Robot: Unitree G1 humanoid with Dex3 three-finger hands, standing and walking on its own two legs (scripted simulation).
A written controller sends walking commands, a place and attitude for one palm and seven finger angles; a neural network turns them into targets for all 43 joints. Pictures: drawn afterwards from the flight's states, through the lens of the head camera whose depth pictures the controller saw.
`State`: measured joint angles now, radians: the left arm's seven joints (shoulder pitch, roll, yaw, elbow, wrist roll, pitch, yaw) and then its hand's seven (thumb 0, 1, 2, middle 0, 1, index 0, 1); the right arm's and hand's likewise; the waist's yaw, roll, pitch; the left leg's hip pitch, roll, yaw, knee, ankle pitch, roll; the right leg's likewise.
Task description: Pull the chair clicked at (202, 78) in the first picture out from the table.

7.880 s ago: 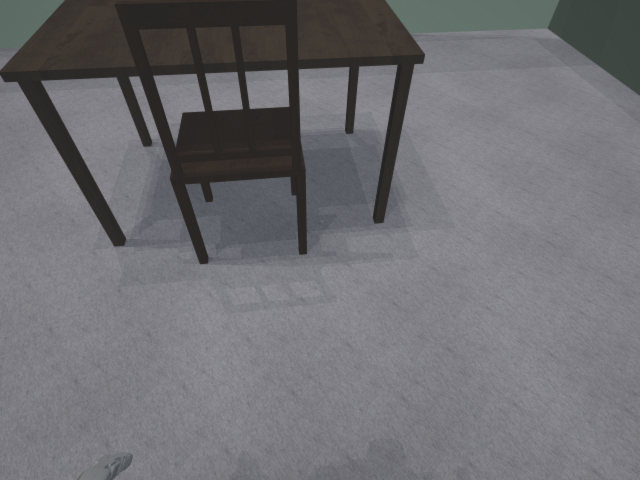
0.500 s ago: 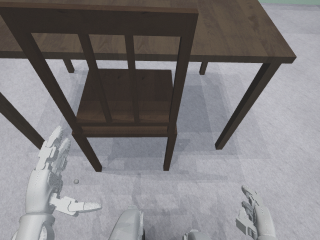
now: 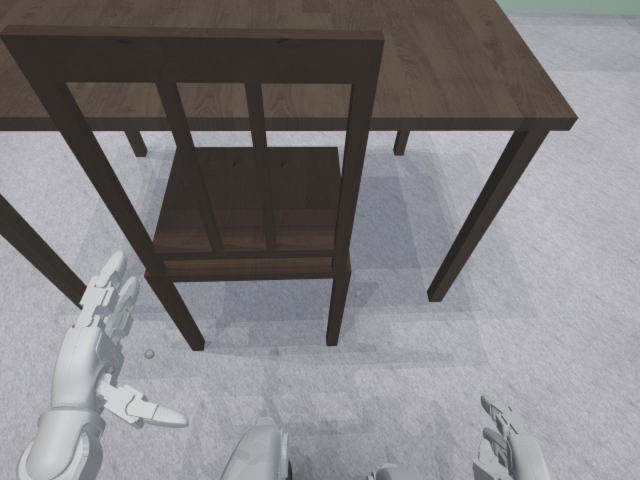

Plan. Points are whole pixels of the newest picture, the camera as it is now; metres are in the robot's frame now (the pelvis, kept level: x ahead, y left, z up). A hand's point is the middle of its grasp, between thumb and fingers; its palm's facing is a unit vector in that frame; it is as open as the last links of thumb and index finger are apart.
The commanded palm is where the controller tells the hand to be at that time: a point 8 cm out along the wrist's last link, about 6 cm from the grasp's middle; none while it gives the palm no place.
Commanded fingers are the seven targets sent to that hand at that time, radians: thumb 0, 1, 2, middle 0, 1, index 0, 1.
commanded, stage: raise the hand toward the chair's back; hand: left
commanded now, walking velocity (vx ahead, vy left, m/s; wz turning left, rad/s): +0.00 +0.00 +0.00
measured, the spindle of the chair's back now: (197, 183) +0.53 +0.22 +0.02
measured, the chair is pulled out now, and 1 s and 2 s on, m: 0.00 0.00 0.00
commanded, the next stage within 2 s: aim the fingers beside a spindle in 0.38 s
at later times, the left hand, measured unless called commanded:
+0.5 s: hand (166, 344) +0.26 +0.19 +0.05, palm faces +0.11 -0.99 -0.06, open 16.9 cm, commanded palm +0.24 +0.24 +0.05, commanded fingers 0.00 -0.50 0.30 -0.06 -0.08 -0.06 -0.08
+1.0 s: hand (177, 316) +0.30 +0.19 +0.02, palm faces +0.09 -0.99 -0.05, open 16.9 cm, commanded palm +0.28 +0.25 +0.03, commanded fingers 0.00 -0.50 0.30 -0.06 -0.08 -0.06 -0.08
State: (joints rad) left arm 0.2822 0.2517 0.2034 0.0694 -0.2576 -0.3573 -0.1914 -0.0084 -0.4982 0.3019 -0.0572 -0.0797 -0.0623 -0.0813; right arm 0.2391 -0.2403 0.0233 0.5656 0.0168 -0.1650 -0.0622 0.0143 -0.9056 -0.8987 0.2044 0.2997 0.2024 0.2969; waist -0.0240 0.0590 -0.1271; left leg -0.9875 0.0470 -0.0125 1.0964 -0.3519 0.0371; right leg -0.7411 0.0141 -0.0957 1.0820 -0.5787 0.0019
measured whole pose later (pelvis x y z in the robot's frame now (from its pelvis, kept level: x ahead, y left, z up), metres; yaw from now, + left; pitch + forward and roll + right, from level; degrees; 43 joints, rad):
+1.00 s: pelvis +0.02 -0.02 -0.01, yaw -1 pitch +17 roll -3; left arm 0.11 0.25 0.27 0.28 -0.27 -0.43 -0.23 -0.01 -0.50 0.30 -0.06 -0.08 -0.06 -0.08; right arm 0.22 -0.25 -0.01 0.61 0.01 -0.15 -0.06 0.01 -0.91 -0.90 0.20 0.30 0.20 0.30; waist -0.03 0.05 -0.15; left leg -1.05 0.06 0.00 1.14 -0.39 0.01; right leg -0.82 0.03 -0.08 1.14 -0.63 -0.02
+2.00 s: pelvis +0.01 -0.01 -0.04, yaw -3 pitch +23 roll -4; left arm -0.33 0.31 0.33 0.68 -0.18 -0.47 -0.16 -0.01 -0.50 0.30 -0.06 -0.08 -0.06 -0.08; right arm 0.26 -0.25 0.01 0.62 -0.02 -0.02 -0.02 0.01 -0.91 -0.90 0.20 0.30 0.20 0.30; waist -0.07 0.04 -0.16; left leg -1.24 0.08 0.00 1.26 -0.42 0.03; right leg -1.01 0.03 -0.07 1.27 -0.65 -0.01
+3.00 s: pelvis +0.01 -0.01 -0.04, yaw -3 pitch +22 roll -4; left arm -0.29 0.31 0.35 0.62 -0.19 -0.51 -0.18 -0.01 -0.50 0.30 -0.06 -0.08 -0.07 -0.08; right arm 0.23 -0.25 0.00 0.63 -0.01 -0.03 -0.03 0.01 -0.91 -0.90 0.20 0.30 0.20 0.30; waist -0.06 0.04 -0.16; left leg -1.24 0.08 -0.01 1.27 -0.42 0.02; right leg -1.01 0.04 -0.07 1.28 -0.66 -0.02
